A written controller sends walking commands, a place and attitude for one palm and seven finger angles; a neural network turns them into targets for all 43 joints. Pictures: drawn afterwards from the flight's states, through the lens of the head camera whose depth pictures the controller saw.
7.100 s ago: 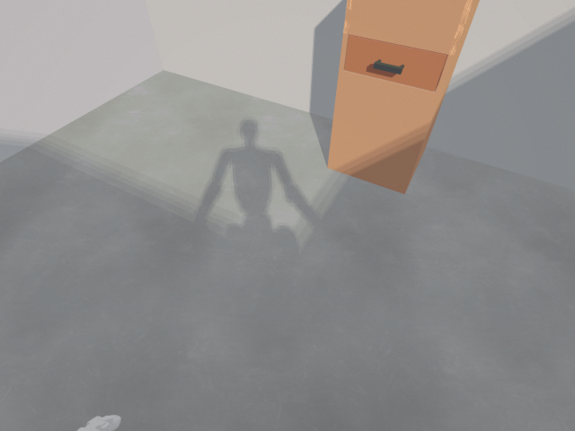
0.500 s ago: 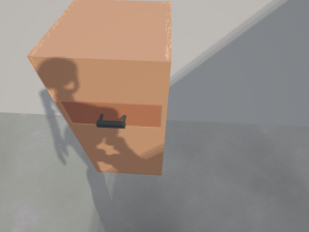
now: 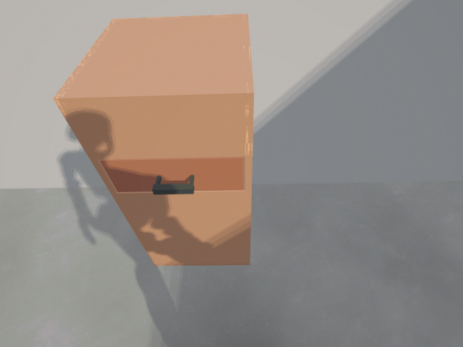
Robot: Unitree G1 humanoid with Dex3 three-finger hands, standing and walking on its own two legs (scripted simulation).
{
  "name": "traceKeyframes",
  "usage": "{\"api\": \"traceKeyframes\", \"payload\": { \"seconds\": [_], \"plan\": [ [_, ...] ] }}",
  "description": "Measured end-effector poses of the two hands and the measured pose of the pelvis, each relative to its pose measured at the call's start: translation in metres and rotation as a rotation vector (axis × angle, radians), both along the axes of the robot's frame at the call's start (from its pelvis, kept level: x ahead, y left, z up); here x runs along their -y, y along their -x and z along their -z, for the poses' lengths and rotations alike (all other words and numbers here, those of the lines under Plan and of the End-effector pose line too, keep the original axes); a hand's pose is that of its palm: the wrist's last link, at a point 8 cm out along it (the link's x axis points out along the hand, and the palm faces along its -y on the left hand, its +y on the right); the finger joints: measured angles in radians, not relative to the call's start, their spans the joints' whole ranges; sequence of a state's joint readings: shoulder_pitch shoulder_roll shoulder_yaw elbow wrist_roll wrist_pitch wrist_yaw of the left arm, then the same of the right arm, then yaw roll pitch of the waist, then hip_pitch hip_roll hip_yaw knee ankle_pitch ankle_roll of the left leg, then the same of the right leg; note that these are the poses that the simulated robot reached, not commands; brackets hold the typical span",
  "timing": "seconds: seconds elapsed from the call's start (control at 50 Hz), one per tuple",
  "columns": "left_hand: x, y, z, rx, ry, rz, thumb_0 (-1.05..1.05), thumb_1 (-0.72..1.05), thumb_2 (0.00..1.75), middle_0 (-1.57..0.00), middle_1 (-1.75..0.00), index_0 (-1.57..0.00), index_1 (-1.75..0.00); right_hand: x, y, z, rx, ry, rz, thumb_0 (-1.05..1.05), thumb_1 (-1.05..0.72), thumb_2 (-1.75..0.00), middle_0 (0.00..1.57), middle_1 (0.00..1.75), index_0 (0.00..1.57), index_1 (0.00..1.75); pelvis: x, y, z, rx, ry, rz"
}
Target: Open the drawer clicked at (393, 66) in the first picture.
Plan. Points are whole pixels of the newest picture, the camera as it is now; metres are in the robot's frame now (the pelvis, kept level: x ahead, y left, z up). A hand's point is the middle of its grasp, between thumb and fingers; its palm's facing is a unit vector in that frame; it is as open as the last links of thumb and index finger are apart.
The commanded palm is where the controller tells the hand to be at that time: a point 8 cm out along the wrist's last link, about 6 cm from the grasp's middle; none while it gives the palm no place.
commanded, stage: come to a stop and stand still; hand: left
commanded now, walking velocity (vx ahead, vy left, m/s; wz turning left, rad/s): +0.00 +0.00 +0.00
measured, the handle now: (174, 183) +0.54 +0.21 -0.13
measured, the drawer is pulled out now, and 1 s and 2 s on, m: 0.00 0.00 0.00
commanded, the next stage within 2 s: look again from close up in 0.02 s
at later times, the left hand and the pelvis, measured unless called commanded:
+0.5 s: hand out of the picture +0.04 +0.13 -0.17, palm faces +0.02 -0.98 -0.21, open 7.3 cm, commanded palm none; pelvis +0.05 -0.04 +0.00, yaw +0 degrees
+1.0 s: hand (161, 265) +0.26 +0.15 -0.02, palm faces -0.02 -0.44 -0.90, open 7.7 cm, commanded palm +0.18 +0.17 -0.03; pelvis +0.04 -0.06 -0.01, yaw -2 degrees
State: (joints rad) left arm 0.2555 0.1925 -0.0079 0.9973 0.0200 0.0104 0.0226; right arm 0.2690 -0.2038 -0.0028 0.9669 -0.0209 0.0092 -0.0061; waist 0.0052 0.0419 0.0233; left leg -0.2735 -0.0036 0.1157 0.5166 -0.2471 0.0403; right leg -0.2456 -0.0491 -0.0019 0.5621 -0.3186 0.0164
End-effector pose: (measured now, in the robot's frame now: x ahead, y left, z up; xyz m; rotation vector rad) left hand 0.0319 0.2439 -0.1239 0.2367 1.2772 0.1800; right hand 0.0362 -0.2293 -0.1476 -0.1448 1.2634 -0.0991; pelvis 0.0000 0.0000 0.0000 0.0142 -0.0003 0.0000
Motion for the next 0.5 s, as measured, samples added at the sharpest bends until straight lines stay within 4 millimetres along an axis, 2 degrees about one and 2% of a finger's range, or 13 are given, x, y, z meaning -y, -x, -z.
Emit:
{"api": "traceKeyframes", "payload": {
  "seconds": [0.12, 0.22, 0.32, 0.5],
  "plan": [
    [0.017, 0.007, 0.002, -0.057, 0.026, -0.008, 0.00, 0.91, 0.90, -0.19, -0.30, -0.20, -0.30, 0.007, 0.025, 0.000, -0.100, -0.003, 0.010, 0.00, -0.92, -0.90, 0.20, 0.30, 0.20, 0.30, 0.009, -0.007, -0.003, -0.012, -0.005, -0.002],
    [0.036, 0.010, 0.007, -0.098, 0.055, -0.021, 0.00, 0.91, 0.90, -0.20, -0.30, -0.20, -0.30, 0.013, 0.030, 0.001, -0.146, -0.005, 0.021, 0.00, -0.92, -0.90, 0.20, 0.30, 0.20, 0.30, 0.018, -0.017, -0.003, -0.011, -0.007, -0.003],
    [0.051, 0.008, 0.010, -0.126, 0.068, -0.032, 0.01, 0.92, 0.90, -0.20, -0.30, -0.20, -0.30, 0.018, 0.020, 0.001, -0.155, -0.009, 0.027, 0.00, -0.91, -0.90, 0.20, 0.30, 0.20, 0.30, 0.028, -0.029, -0.003, -0.010, -0.008, -0.001],
    [0.067, -0.006, 0.011, -0.132, 0.066, -0.050, 0.01, 0.92, 0.90, -0.20, -0.30, -0.20, -0.30, 0.031, -0.013, 0.004, -0.133, -0.005, 0.020, 0.01, -0.92, -0.90, 0.20, 0.30, 0.20, 0.30, 0.043, -0.048, -0.003, -0.013, -0.010, -0.003]
  ]
}}
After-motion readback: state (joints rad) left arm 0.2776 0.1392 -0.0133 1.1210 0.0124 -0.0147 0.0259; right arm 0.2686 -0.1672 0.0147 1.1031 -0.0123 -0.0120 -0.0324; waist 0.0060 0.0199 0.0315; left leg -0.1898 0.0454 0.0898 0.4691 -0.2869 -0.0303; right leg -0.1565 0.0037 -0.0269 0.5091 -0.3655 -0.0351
